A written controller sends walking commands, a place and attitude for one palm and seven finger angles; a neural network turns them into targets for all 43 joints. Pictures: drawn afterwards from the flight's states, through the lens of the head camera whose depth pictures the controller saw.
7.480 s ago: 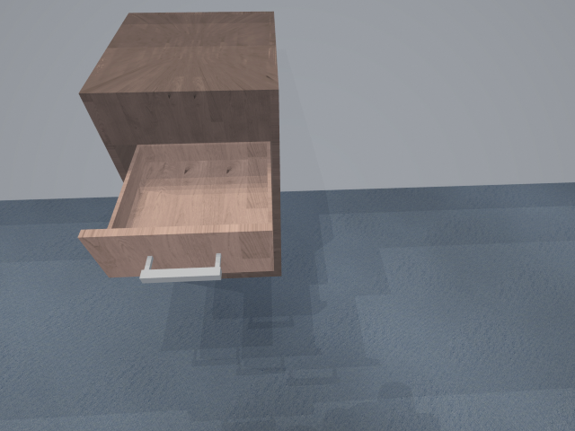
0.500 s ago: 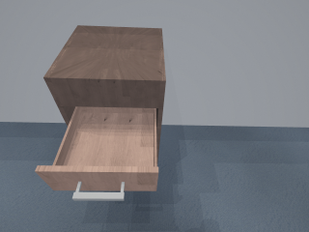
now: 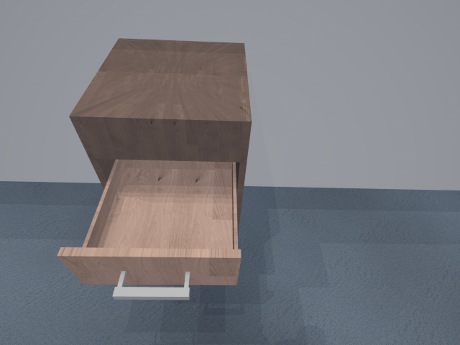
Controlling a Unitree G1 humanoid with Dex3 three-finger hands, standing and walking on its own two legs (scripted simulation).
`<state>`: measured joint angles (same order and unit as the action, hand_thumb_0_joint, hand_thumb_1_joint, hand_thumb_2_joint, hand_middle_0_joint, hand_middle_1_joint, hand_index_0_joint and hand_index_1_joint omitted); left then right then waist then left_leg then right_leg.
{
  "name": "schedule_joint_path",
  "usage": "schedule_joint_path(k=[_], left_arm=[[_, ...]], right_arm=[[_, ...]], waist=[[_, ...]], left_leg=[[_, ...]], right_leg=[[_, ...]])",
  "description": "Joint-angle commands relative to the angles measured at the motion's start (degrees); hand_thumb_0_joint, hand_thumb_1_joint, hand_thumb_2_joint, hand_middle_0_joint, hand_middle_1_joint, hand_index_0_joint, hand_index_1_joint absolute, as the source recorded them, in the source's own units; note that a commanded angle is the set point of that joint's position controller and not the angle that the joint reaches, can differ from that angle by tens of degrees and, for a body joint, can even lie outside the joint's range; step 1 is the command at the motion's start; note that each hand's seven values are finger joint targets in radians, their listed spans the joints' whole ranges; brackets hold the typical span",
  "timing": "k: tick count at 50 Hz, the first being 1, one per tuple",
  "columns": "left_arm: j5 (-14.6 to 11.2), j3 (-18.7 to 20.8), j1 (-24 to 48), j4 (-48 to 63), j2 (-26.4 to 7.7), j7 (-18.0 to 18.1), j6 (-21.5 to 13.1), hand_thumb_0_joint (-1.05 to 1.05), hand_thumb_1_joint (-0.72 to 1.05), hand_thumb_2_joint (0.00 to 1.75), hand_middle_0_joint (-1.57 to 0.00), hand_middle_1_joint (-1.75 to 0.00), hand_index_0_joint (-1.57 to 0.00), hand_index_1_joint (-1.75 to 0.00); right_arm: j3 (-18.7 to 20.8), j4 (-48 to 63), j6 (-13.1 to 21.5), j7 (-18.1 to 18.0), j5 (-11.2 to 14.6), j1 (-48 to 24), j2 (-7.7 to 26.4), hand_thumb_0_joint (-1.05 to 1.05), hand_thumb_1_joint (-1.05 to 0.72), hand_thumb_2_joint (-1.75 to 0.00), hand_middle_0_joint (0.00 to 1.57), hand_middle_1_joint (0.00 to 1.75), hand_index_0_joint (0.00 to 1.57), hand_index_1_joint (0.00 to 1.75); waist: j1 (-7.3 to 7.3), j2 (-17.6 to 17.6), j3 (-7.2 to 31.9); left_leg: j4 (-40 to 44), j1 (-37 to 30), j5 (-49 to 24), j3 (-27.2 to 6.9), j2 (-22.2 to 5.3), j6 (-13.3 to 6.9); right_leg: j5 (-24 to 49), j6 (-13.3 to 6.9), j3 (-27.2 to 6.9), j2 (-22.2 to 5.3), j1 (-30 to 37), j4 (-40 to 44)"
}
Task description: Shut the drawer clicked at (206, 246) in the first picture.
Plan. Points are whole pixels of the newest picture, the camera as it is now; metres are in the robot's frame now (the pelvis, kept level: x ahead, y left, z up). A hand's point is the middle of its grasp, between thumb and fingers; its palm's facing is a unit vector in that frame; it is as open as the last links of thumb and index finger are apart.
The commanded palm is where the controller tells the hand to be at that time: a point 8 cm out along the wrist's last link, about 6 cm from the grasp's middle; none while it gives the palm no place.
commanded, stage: look again from close up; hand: left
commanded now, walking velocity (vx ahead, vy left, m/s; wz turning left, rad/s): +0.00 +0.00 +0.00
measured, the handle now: (153, 284) +0.28 +0.19 -0.17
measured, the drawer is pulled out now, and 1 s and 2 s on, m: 0.28 0.28 0.28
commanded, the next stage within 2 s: raise the hand and make a fist in 0.06 s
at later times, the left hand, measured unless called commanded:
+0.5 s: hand (164, 332) +0.15 +0.12 -0.03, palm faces +0.00 -1.00 +0.06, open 6.4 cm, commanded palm +0.08 +0.20 -0.08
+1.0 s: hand out of the picture +0.14 +0.14 -0.08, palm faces +0.07 -1.00 -0.02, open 3.9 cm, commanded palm +0.08 +0.20 -0.07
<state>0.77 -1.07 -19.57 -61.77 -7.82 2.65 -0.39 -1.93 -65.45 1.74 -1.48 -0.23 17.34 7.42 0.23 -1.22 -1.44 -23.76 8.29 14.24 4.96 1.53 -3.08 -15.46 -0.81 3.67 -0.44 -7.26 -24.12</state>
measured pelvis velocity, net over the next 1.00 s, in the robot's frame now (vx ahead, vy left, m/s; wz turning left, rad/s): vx -0.06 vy -0.04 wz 0.03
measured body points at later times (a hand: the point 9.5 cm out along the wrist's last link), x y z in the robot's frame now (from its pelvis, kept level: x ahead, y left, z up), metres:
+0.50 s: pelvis -0.04 -0.01 -0.08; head -0.02 +0.00 +0.37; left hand +0.15 +0.17 -0.04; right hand +0.16 -0.28 -0.11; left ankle -0.01 +0.08 -0.74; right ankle -0.03 -0.11 -0.74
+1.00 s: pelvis -0.06 -0.04 -0.11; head +0.01 -0.04 +0.33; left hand +0.13 +0.19 -0.08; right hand +0.11 -0.25 -0.21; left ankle -0.01 +0.08 -0.74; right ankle -0.03 -0.11 -0.74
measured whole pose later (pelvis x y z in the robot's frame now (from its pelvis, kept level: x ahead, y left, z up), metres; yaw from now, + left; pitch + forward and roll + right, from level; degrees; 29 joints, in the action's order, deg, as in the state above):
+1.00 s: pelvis -0.06 -0.04 -0.11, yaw +2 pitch +16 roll -1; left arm -12.7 5.0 -28.9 3.6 -9.1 -9.9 -21.1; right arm 0.1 -32.8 10.3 -2.6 1.5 14.0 10.1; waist -0.5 2.0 8.9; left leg -72.2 58.6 29.8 0.4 -2.3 -0.5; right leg -31.8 -4.8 8.8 0.2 -55.3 -70.7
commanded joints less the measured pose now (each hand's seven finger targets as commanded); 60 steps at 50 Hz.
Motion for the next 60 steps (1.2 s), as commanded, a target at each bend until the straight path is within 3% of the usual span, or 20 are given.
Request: schedule_joint_path(k=[1, 7, 8, 9, 10, 11, 12, 15, 17, 19, 22, 26, 30, 36, 40, 44, 46, 48, 55, 60], left_arm=[[-0.18, 0.53, -4.54, 1.40, -4.58, 0.04, -0.87, 0.00, 0.90, 0.90, -0.20, -0.30, -0.20, -0.30], [-0.12, 0.51, -4.94, 1.16, -4.15, 0.09, -0.82, 0.00, 0.90, 0.90, -0.20, -0.30, -0.20, -0.30], [0.88, 0.37, -5.56, -0.93, -6.03, 1.82, -2.39, 0.00, 0.90, 0.90, -0.20, -0.30, -0.20, -0.30], [-11.10, 5.51, 33.33, 86.91, -17.04, 1.33, -13.06, 0.00, 0.90, 0.90, -0.22, -0.32, -0.22, -0.32], [-6.37, 4.88, 12.53, 73.48, -13.45, 4.14, -10.35, 0.00, 0.90, 0.90, -0.24, -0.34, -0.24, -0.34], [-7.72, -1.53, -3.82, 64.22, -3.04, 5.90, -3.24, 0.00, 0.90, 0.90, -0.26, -0.37, -0.26, -0.37], [-8.75, -6.36, -3.10, 62.68, 3.97, 4.73, -2.45, 0.00, 0.90, 0.90, -0.28, -0.39, -0.28, -0.39], [-8.67, -4.66, -2.97, 60.00, 2.77, 1.87, -10.76, 0.00, 0.90, 0.90, -0.34, -0.45, -0.34, -0.45], [-9.81, -3.99, -14.93, 54.88, 5.97, -2.49, -18.45, 0.00, 0.90, 0.90, -0.38, -0.50, -0.38, -0.50], [-12.28, -1.15, -21.88, 56.54, 5.52, -8.46, -27.38, 0.00, 0.90, 0.90, -0.42, -0.54, -0.42, -0.54], [-11.63, 7.85, -25.27, 57.77, -2.52, -13.84, -38.40, 0.00, 0.90, 0.90, -0.48, -0.60, -0.48, -0.60], [-10.38, 8.00, -17.01, 70.19, -5.92, -10.99, -32.96, 0.00, 0.90, 0.90, -0.56, -0.69, -0.56, -0.69], [-11.45, 7.33, -9.20, 83.04, -5.93, -7.44, -34.54, 0.00, 0.90, 0.90, -0.64, -0.78, -0.64, -0.78], [-13.20, 1.00, -1.61, 78.39, -4.55, -15.65, -36.49, 0.00, 0.90, 0.90, -0.76, -0.91, -0.76, -0.91], [-15.13, 6.07, -6.74, 74.54, -8.40, -19.30, -28.07, 0.00, 0.90, 0.90, -0.84, -0.99, -0.84, -0.99], [-15.87, 10.55, -11.28, 76.39, -8.13, -15.10, -22.84, 0.00, 0.90, 0.90, -0.92, -1.08, -0.92, -1.08], [-15.54, 13.98, -14.37, 75.04, -9.11, -12.14, -23.42, 0.00, 0.90, 0.90, -0.96, -1.12, -0.96, -1.12], [-14.58, 11.58, -16.24, 78.03, -7.07, -11.09, -25.96, 0.00, 0.90, 0.90, -1.00, -1.17, -1.00, -1.17], [-13.24, 4.45, -18.47, 77.58, -3.83, -12.20, -32.85, 0.00, 0.90, 0.90, -1.14, -1.32, -1.14, -1.32], [-12.78, 5.25, -18.88, 81.49, -5.06, -10.96, -34.54, 0.00, 0.90, 0.90, -1.24, -1.43, -1.24, -1.43]], right_arm=[[1.08, 0.82, 0.71, -0.36, -0.16, 4.49, 5.90, 0.00, -0.90, -0.90, 0.20, 0.30, 0.20, 0.30], [1.03, 0.50, 0.69, -0.34, -0.13, 4.69, 5.48, 0.00, -0.90, -0.90, 0.20, 0.30, 0.20, 0.30], [1.15, 5.11, 0.83, 0.20, 0.10, -1.32, 7.45, 0.00, -0.90, -0.90, 0.20, 0.30, 0.20, 0.30], [3.75, 26.52, 8.62, -1.90, 2.58, -0.25, 18.04, 0.00, -0.90, -0.90, 0.20, 0.30, 0.20, 0.30], [1.95, 22.90, 14.16, -3.12, 2.11, -4.80, 12.90, 0.00, -0.90, -0.90, 0.20, 0.30, 0.20, 0.30], [3.03, 22.84, 16.24, -2.40, 2.80, -3.99, 11.09, 0.00, -0.90, -0.90, 0.20, 0.30, 0.20, 0.30], [2.57, 21.18, 16.67, -2.20, 2.68, -2.66, 12.13, 0.00, -0.90, -0.90, 0.20, 0.30, 0.20, 0.30], [4.91, 27.83, 18.57, -1.38, 0.55, -4.49, 15.22, 0.00, -0.90, -0.90, 0.20, 0.30, 0.20, 0.30], [6.05, 31.89, 19.03, 0.01, 0.20, -6.92, 14.14, 0.00, -0.90, -0.90, 0.20, 0.30, 0.20, 0.30], [7.08, 35.89, 18.85, 1.45, 0.10, -9.34, 13.37, 0.00, -0.90, -0.90, 0.20, 0.30, 0.20, 0.30], [8.50, 39.50, 16.95, 3.85, 0.11, -11.93, 12.72, 0.00, -0.90, -0.90, 0.20, 0.30, 0.20, 0.30], [7.59, 47.26, 11.60, 2.59, 1.10, -15.18, 12.44, 0.00, -0.90, -0.90, 0.20, 0.30, 0.20, 0.30], [6.61, 48.50, 10.31, 0.27, 1.06, -10.69, 10.93, 0.00, -0.90, -0.90, 0.20, 0.30, 0.20, 0.30], [4.39, 44.55, 14.35, -1.31, 0.95, -9.04, 12.10, 0.00, -0.90, -0.90, 0.20, 0.30, 0.20, 0.30], [4.41, 44.99, 14.78, -2.18, 2.25, -9.88, 12.10, 0.00, -0.90, -0.90, 0.20, 0.30, 0.20, 0.30], [4.61, 45.47, 13.45, -1.94, 2.28, -11.56, 9.96, 0.00, -0.90, -0.90, 0.20, 0.30, 0.20, 0.30], [5.13, 44.01, 12.56, -1.98, 1.88, -12.04, 9.13, 0.00, -0.90, -0.90, 0.20, 0.30, 0.20, 0.30], [5.54, 44.16, 12.45, -1.50, 1.54, -11.41, 8.96, 0.00, -0.90, -0.90, 0.20, 0.30, 0.20, 0.30], [6.36, 43.92, 13.39, -1.09, 1.18, -10.66, 10.95, 0.00, -0.90, -0.90, 0.20, 0.30, 0.20, 0.30], [6.73, 45.34, 13.13, -1.31, 0.95, -9.92, 11.51, 0.00, -0.90, -0.90, 0.20, 0.30, 0.20, 0.30]], waist=[[0.04, 0.85, -2.49], [0.21, 0.85, -3.97], [1.36, 3.29, -8.12], [-6.26, 13.28, 21.36], [-0.53, 17.54, 23.83], [-2.08, 13.06, 15.06], [-3.07, 7.30, 6.34], [-5.19, -8.87, 0.68], [-1.24, -14.13, 5.45], [2.28, -13.38, 10.24], [5.01, 0.27, 15.40], [4.51, 3.21, 16.70], [0.64, 4.79, 20.08], [-5.05, 2.63, 16.69], [-1.44, 0.33, 22.10], [1.62, -0.75, 24.50], [2.54, -4.30, 24.55], [2.31, -0.53, 24.28], [-0.89, -0.15, 19.66], [0.03, 2.31, 22.77]], left_leg=[[5.28, 0.51, -12.26, -8.24, -8.23, -0.62], [5.67, 1.64, -9.91, -8.29, -8.15, -0.60], [-5.32, 8.16, -15.98, -6.38, -8.08, 1.85], [0.23, -10.23, -18.42, -7.00, -2.08, 2.21], [0.35, -12.56, -25.38, -6.53, -5.18, 3.41], [1.88, -5.92, -23.51, -8.44, -5.66, 5.36], [0.63, 0.16, -16.39, -8.54, -4.94, 4.17], [-9.80, 14.90, 1.21, -10.21, -2.69, 1.83], [-16.84, 21.49, 2.50, -8.80, -2.32, 2.59], [-22.68, 28.95, 2.44, -7.10, -1.67, 3.35], [-30.21, 35.02, -1.05, -5.27, -0.89, 4.28], [-32.84, 41.40, 8.27, -3.80, 0.30, 2.64], [-37.75, 41.52, 8.67, -5.56, -0.87, 1.16], [-44.01, 47.62, 12.95, -7.31, -2.10, 0.40], [-43.51, 49.22, 12.52, -6.89, -1.72, 0.46], [-41.58, 48.46, 7.86, -6.83, -1.39, 0.82], [-41.33, 49.65, 6.51, -7.14, -1.72, 1.16], [-40.46, 48.07, 4.72, -6.76, -1.71, 1.15], [-40.65, 47.15, 7.18, -7.00, -1.76, 0.81], [-40.60, 45.33, 7.35, -7.18, -1.86, 0.81]], right_leg=[[7.57, -1.85, -5.78, -5.45, -3.03, 4.01], [6.26, -1.81, -5.63, -5.52, -3.93, 4.28], [20.79, -0.85, -7.20, -8.04, -7.06, 4.02], [17.69, -1.10, -3.06, -1.73, -2.64, -1.35], [7.06, -2.23, -1.40, 0.31, -4.92, -6.28], [-0.69, -0.98, 1.17, 0.29, -11.70, -8.71], [-1.13, -0.62, 1.74, 0.20, -14.93, -9.10], [-3.88, -0.21, 3.40, 0.51, -24.84, -9.52], [-8.10, -0.72, 3.65, 0.93, -30.11, -16.01], [-8.08, -1.20, 2.78, 1.01, -32.13, -22.85], [-1.99, -2.63, 1.18, 0.70, -35.70, -33.07], [-8.79, -2.51, -2.76, 0.70, -36.96, -33.87], [-11.59, -2.03, -6.78, 0.77, -38.62, -31.70], [-19.38, -0.97, -8.93, 0.63, -44.29, -29.40], [-21.62, -0.32, -10.41, -0.65, -37.25, -27.98], [-13.86, 0.45, -9.94, -1.59, -31.40, -28.72], [-9.04, 1.00, -9.93, -1.82, -29.13, -29.65], [-5.26, 0.55, -8.41, -1.66, -30.34, -31.29], [-11.08, -0.45, -5.61, -0.70, -39.11, -32.41], [-12.12, -1.23, -3.71, 0.02, -41.00, -34.69]])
